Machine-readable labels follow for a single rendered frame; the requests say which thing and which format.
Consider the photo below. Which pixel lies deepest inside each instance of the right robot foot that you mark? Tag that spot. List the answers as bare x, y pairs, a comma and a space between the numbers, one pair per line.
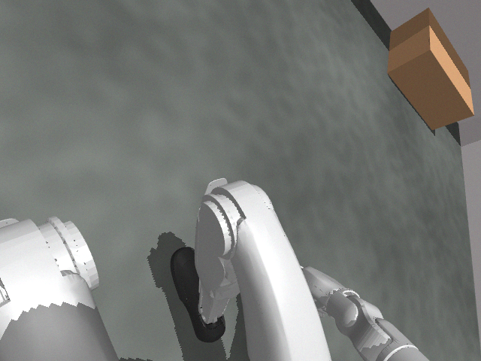
186, 281

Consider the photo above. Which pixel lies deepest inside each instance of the right robot arm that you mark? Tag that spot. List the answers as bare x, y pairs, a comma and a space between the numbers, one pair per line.
374, 338

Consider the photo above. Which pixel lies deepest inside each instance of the right robot hand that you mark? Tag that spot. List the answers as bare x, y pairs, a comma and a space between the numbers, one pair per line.
321, 286

